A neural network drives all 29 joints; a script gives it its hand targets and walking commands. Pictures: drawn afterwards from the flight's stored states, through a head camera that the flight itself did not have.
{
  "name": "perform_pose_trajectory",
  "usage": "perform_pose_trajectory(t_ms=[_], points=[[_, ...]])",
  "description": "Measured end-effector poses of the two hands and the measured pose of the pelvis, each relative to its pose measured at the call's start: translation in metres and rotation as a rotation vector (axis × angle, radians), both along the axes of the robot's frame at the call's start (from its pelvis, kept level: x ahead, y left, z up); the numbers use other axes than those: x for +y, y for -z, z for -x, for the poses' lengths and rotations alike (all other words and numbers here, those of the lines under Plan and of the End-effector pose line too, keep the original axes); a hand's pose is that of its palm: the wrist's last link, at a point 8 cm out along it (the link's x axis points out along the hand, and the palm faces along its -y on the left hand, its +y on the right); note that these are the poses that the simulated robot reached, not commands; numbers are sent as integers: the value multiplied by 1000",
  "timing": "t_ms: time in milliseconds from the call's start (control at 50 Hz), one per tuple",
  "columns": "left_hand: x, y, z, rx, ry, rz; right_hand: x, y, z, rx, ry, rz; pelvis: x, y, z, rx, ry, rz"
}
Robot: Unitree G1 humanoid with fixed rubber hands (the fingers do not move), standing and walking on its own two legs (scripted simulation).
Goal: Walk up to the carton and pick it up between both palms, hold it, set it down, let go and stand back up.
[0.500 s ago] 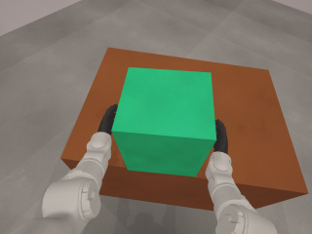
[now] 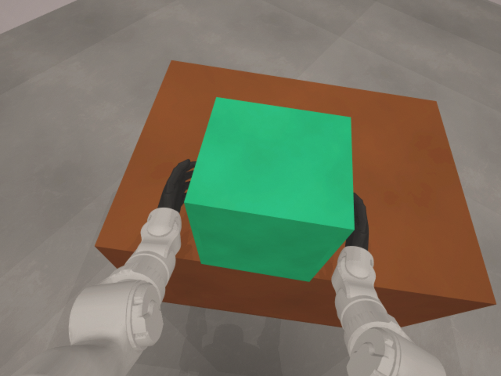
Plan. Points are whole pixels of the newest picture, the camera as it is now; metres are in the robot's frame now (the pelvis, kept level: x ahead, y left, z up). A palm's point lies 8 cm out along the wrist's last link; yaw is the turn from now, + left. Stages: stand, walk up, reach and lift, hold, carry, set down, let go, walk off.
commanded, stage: set down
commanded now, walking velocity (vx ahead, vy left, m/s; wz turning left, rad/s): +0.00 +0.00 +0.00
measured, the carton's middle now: (267, 198) +0.42 -0.03 -0.05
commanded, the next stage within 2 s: none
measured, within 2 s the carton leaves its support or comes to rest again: neither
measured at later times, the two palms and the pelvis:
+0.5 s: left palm (173, 201) +0.39 +0.15 -0.02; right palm (353, 245) +0.32 -0.17 -0.03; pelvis -0.01 +0.00 -0.01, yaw +0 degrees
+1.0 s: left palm (150, 202) +0.39 +0.19 -0.02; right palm (356, 252) +0.31 -0.18 -0.04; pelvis -0.05 +0.00 -0.03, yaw +0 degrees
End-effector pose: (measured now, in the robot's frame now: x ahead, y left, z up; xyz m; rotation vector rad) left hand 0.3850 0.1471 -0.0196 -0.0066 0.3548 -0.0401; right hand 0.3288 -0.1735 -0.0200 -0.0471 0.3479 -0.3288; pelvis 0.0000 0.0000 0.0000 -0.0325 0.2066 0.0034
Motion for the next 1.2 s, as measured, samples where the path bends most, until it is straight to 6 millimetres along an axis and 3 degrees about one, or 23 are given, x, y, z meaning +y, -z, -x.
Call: perform_pose_trajectory(t_ms=[540, 760, 940, 1200], points=[[1, 0, -6, -20, 33, -24, -1, 10, 5, -3, 17, -58, 0, 14, 14, 79, -4, 5], [22, -3, -13, -15, 0, -70, -5, 4, -4, -15, -5, -63, 2, 26, 29, 116, -1, 10], [39, 4, -3, -4, -35, -84, -8, 14, 10, 3, -2, -69, 3, 32, 41, 131, 0, 12], [36, -5, 12, -35, 6, -78, -2, 15, 29, -17, -10, -76, 5, 38, 61, 110, 1, 15]])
